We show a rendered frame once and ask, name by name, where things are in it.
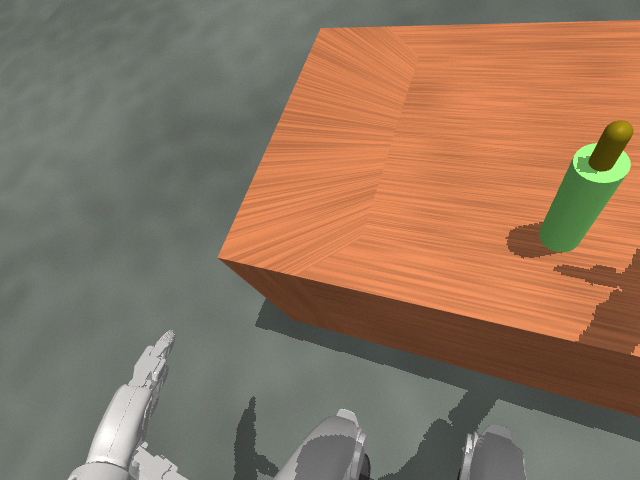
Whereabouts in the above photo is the left robot arm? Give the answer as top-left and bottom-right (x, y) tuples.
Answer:
(68, 462), (131, 480)

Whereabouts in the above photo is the left robot hand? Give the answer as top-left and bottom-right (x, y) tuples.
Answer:
(85, 330), (188, 480)

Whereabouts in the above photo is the bottle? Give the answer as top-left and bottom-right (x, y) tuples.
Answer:
(539, 120), (633, 252)

